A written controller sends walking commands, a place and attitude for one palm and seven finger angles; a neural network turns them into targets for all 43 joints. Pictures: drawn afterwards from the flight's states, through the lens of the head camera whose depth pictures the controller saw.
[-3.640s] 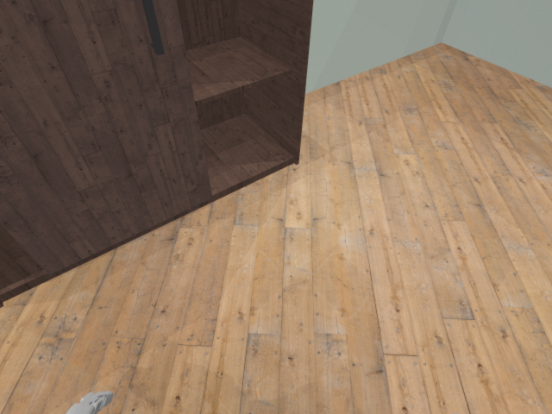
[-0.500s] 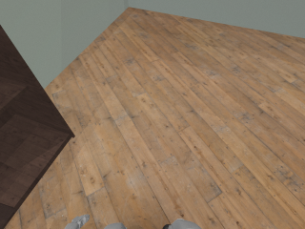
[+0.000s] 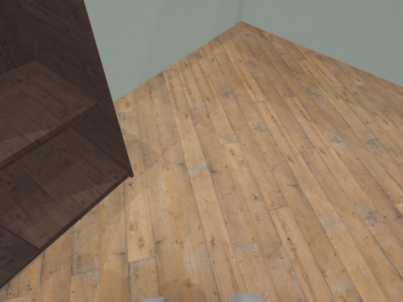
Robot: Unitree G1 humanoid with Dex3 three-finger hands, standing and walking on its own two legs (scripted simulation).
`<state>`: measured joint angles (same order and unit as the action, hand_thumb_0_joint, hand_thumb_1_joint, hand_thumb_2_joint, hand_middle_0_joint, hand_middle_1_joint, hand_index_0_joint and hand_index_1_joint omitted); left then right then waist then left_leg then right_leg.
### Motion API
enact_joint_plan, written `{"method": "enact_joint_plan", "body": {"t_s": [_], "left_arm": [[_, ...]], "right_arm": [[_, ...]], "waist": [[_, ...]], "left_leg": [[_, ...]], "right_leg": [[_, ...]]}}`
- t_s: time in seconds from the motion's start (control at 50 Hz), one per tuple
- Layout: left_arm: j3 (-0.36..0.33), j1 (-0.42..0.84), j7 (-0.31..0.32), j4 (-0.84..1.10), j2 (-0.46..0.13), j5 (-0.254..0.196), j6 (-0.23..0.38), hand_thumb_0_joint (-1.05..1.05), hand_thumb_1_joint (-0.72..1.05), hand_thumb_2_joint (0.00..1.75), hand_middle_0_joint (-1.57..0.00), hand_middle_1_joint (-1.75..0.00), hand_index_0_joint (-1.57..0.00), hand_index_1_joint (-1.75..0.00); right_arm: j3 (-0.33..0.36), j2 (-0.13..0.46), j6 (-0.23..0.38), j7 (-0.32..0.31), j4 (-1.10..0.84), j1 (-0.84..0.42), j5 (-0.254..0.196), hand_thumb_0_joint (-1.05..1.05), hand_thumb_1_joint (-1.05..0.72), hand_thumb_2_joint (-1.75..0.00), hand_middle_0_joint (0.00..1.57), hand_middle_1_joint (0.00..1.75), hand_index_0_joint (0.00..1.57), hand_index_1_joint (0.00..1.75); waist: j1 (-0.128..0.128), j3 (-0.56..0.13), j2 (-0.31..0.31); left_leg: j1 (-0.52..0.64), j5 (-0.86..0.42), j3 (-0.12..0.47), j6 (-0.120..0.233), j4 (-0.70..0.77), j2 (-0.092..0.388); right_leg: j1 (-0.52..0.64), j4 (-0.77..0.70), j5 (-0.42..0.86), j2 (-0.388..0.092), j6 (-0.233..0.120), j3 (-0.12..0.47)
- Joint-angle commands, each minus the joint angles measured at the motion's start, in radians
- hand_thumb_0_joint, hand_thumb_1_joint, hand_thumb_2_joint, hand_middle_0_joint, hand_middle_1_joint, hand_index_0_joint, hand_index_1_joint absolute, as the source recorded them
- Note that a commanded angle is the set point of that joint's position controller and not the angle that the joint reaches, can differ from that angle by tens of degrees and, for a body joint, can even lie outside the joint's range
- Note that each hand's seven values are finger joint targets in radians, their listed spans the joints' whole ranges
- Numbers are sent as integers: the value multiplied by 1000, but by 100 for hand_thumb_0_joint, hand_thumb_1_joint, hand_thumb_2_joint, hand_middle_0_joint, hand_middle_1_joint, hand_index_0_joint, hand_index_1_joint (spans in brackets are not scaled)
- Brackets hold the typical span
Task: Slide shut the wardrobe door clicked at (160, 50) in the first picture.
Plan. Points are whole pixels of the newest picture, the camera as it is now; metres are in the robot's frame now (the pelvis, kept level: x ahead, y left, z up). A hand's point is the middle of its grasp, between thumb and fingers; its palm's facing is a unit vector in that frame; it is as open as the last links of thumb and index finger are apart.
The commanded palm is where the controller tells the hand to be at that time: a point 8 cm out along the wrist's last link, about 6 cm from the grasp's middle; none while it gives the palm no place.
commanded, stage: turn to face it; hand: left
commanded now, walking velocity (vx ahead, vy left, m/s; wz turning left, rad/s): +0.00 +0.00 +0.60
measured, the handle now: out of the picture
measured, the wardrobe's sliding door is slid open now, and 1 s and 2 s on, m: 0.52 0.52 0.52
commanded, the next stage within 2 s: take the last steps up to it in 1.40 s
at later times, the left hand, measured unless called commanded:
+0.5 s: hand out of the picture +0.03 +0.14 -0.13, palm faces +0.32 -0.90 -0.28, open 7.4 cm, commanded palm none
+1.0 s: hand out of the picture -0.07 +0.20 -0.15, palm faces +0.60 -0.76 -0.26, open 7.4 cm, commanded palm none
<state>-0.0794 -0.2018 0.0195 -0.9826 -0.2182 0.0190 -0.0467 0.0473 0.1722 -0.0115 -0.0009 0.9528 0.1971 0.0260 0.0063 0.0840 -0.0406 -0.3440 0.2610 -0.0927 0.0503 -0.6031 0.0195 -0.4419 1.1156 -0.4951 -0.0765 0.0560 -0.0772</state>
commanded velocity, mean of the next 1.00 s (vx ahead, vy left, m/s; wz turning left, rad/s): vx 0.00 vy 0.00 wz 0.59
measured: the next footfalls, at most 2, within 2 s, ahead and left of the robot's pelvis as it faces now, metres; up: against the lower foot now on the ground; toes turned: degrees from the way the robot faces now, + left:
right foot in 0.30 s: +0.08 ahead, -0.17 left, +0.00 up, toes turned +8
left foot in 0.72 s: -0.03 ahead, +0.07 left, +0.00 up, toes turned +33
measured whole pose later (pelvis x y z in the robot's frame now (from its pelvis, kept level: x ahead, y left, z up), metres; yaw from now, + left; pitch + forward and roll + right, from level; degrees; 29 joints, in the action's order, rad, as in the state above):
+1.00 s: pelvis -0.01 -0.03 +0.01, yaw +36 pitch +0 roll -1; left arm -0.08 -0.16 0.01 -0.89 -0.27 0.01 -0.06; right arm 0.05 0.21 -0.03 0.01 0.91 0.18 0.02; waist 0.01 0.09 -0.03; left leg -0.24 0.25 0.05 0.04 -0.48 -0.04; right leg -0.47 1.03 -0.41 -0.09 0.10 0.00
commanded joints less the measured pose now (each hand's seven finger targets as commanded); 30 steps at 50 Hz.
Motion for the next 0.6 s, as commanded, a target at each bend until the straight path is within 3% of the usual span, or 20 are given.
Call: {"method": "enact_joint_plan", "body": {"t_s": [0.0,0.14,0.18,0.22,0.24,0.26,0.28,0.3,0.32,0.34,0.36,0.38,0.42,0.52,0.58], "left_arm": [[-13,5,-2,104,-61,-8,25,0,90,90,-20,-30,-20,-30],[-12,48,2,148,-64,-8,21,0,90,90,-20,-30,-20,-30],[-11,19,4,152,-66,-14,25,0,90,90,-20,-30,-20,-30],[-15,-43,7,142,-81,-17,33,0,90,90,-20,-30,-20,-30],[-21,-87,10,138,-112,-14,42,0,90,90,-20,-30,-20,-30],[-36,-117,17,140,-194,2,52,0,90,90,-20,-30,-20,-30],[-46,-102,19,158,-276,10,50,0,90,90,-20,-30,-20,-30],[-37,-68,21,171,-254,6,47,0,90,90,-20,-30,-20,-30],[-31,5,23,185,-201,4,54,0,90,90,-20,-30,-20,-30],[-25,57,25,198,-188,4,48,0,90,90,-20,-30,-20,-30],[-14,87,21,202,-165,4,49,0,90,90,-20,-30,-20,-30],[-8,80,19,203,-151,5,53,0,90,90,-20,-30,-20,-30],[-7,19,18,188,-162,7,54,0,90,90,-20,-30,-20,-30],[-18,-63,14,158,-210,11,45,0,90,90,-20,-30,-20,-30],[-27,-82,11,151,-232,14,41,0,90,90,-20,-30,-20,-30]], "right_arm": [[50,211,19,-20,-53,46,-5,0,-90,-90,20,30,20,30],[70,235,-1,-8,-66,39,0,0,-90,-90,20,30,20,30],[77,245,-7,-6,-81,9,0,0,-90,-90,20,30,20,30],[83,247,-13,-2,-95,-28,-5,0,-90,-90,20,30,20,30],[81,232,-14,1,-105,-48,-12,0,-90,-90,20,30,20,30],[73,162,-15,8,-120,-32,-21,0,-90,-90,20,30,20,30],[67,130,-14,7,-154,-53,-14,0,-90,-90,20,30,20,30],[77,179,-21,8,-149,-59,-5,0,-90,-90,20,30,20,30],[81,183,-35,16,-129,-38,-3,0,-90,-90,20,30,20,30],[81,170,-43,21,-118,-32,-3,0,-90,-90,20,30,20,30],[77,166,-45,27,-101,-16,1,0,-90,-90,20,30,20,30],[72,158,-45,31,-97,-7,0,0,-90,-90,20,30,20,30],[64,147,-46,33,-104,-36,-6,0,-90,-90,20,30,20,30],[51,143,-47,36,-133,-126,-10,0,-90,-90,20,30,20,30],[41,137,-36,36,-142,-138,-16,0,-90,-90,20,30,20,30]], "waist": [[15,-177,146],[30,-146,202],[16,-152,217],[-17,-162,206],[-46,-170,153],[-59,-182,-76],[-63,-136,-305],[-52,-118,-175],[-13,-81,-157],[14,-43,-154],[30,-15,-135],[30,-14,-144],[2,-30,-152],[-46,-50,-149],[-61,-94,-178]], "left_leg": [[215,-461,294,122,243,236],[160,-352,367,125,244,206],[126,-372,397,118,219,194],[51,-332,396,82,164,156],[-33,-252,374,39,101,113],[-205,10,256,-39,-77,4],[-312,323,115,-98,-321,-94],[-276,319,171,-83,-495,-38],[-253,233,187,-83,-577,-9],[-248,200,157,-89,-623,0],[-247,149,132,-101,-650,15],[-246,131,111,-110,-633,15],[-237,139,78,-122,-546,11],[-166,171,24,-124,-351,17],[-97,199,-7,-112,-209,6]], "right_leg": [[-79,-48,66,-10,23,64],[6,-276,54,25,29,56],[87,-382,66,47,23,48],[225,-559,189,61,19,33],[344,-710,284,30,13,54],[480,-856,245,-182,-45,242],[409,-882,354,-419,-158,469],[288,-864,350,-430,-211,413],[200,-883,247,-361,-193,327],[166,-871,247,-322,-174,290],[168,-837,313,-278,-162,188],[187,-817,388,-253,-155,123],[258,-790,481,-247,-155,69],[311,-770,517,-291,-175,34],[356,-716,625,-309,-178,15]]}}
